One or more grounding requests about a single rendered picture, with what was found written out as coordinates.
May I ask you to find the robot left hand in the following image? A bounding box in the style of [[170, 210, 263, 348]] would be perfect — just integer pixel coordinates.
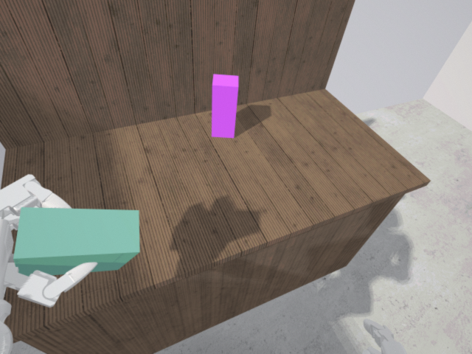
[[0, 174, 98, 308]]

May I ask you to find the robot right hand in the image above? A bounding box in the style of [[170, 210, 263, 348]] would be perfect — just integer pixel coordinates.
[[362, 319, 407, 354]]

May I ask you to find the sponge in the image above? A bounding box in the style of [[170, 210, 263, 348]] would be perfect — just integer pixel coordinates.
[[13, 207, 140, 276]]

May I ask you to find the table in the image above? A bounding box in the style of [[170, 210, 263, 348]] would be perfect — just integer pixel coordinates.
[[0, 0, 431, 354]]

